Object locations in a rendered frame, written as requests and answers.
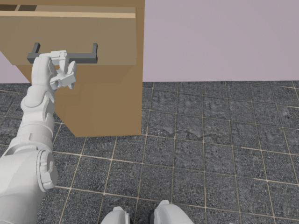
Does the cabinet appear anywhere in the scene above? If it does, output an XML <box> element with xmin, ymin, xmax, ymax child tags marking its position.
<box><xmin>0</xmin><ymin>0</ymin><xmax>145</xmax><ymax>137</ymax></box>

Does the handle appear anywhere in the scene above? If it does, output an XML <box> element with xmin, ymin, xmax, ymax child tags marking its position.
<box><xmin>27</xmin><ymin>42</ymin><xmax>98</xmax><ymax>63</ymax></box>

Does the left robot upper arm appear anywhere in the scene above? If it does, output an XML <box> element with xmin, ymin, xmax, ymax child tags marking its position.
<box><xmin>0</xmin><ymin>150</ymin><xmax>58</xmax><ymax>224</ymax></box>

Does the robot left shin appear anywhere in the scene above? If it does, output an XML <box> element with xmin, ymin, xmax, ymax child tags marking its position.
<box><xmin>113</xmin><ymin>206</ymin><xmax>124</xmax><ymax>211</ymax></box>

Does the robot shin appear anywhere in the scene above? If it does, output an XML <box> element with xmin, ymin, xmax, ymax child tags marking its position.
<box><xmin>113</xmin><ymin>206</ymin><xmax>124</xmax><ymax>211</ymax></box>
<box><xmin>154</xmin><ymin>200</ymin><xmax>169</xmax><ymax>224</ymax></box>

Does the left robot hand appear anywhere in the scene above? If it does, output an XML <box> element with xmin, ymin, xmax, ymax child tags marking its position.
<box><xmin>31</xmin><ymin>50</ymin><xmax>77</xmax><ymax>94</ymax></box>

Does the drawer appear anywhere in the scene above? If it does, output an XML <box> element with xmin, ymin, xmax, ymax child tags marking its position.
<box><xmin>0</xmin><ymin>5</ymin><xmax>136</xmax><ymax>65</ymax></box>

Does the robot right shin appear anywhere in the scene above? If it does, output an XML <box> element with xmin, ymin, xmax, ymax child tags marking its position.
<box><xmin>154</xmin><ymin>200</ymin><xmax>169</xmax><ymax>224</ymax></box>

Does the left robot forearm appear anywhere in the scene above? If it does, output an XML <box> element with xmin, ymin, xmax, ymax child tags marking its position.
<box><xmin>1</xmin><ymin>85</ymin><xmax>55</xmax><ymax>157</ymax></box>

